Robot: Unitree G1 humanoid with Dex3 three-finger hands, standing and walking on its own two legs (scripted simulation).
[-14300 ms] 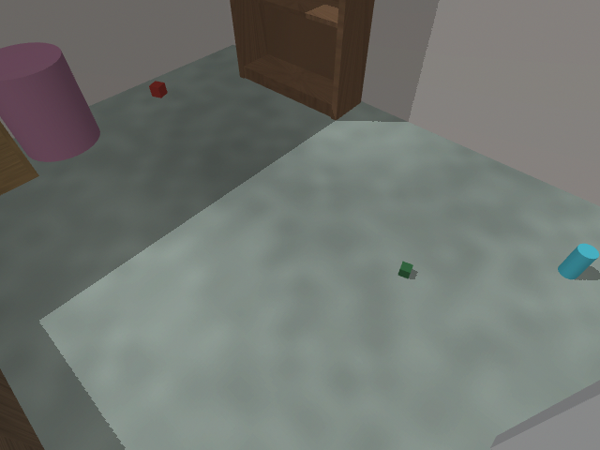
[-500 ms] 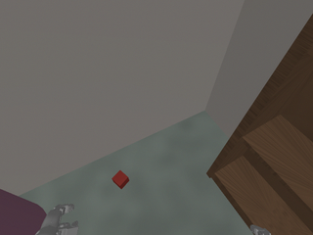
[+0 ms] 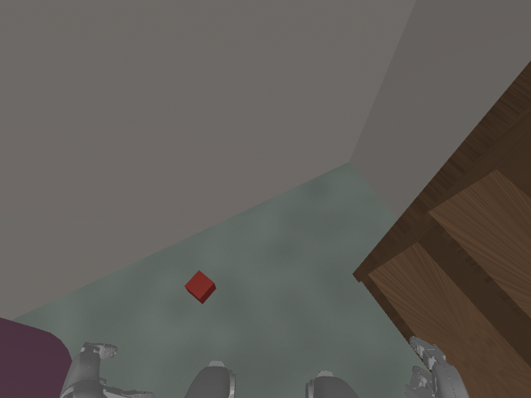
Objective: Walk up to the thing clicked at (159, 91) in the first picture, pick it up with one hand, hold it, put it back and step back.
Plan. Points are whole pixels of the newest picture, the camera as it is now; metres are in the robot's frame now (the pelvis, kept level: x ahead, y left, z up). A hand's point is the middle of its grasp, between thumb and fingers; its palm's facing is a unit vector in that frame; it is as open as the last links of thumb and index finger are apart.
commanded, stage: rise first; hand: left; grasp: from above
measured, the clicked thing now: (200, 287) +0.45 +0.23 -0.68
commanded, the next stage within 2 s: none
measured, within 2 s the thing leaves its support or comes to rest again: neither
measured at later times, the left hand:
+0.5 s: hand out of the picture +0.12 +0.26 -0.20, palm faces -0.09 -0.76 -0.65, open 14.1 cm
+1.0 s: hand (147, 336) +0.25 +0.30 -0.39, palm faces -0.18 -0.33 -0.93, open 13.7 cm
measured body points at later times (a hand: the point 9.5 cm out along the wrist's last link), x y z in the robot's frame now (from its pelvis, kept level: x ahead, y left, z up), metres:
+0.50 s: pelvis -0.02 +0.00 -0.04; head +0.09 +0.02 +0.39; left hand +0.12 +0.30 -0.16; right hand +0.15 -0.24 -0.15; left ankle +0.01 +0.12 -0.68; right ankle -0.01 -0.14 -0.68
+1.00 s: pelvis -0.08 -0.01 -0.23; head +0.11 +0.02 +0.18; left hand +0.26 +0.31 -0.34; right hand +0.07 -0.27 -0.36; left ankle +0.00 +0.12 -0.68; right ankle -0.01 -0.14 -0.68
